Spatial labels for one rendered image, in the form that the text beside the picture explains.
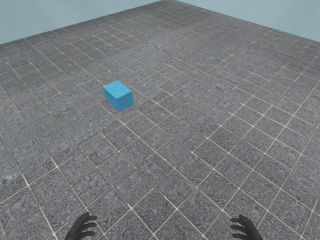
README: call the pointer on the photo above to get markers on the robot right hand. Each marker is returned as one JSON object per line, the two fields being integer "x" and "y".
{"x": 249, "y": 229}

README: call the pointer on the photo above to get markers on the carton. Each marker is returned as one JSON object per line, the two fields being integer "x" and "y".
{"x": 118, "y": 95}

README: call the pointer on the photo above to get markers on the robot left hand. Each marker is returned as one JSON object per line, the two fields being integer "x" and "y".
{"x": 76, "y": 233}

